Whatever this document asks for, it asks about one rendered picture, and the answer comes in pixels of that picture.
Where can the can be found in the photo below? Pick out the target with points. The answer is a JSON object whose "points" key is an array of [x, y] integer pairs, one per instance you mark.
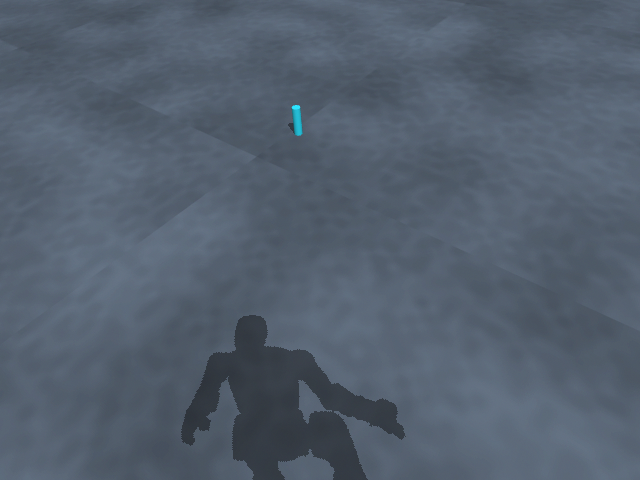
{"points": [[297, 122]]}

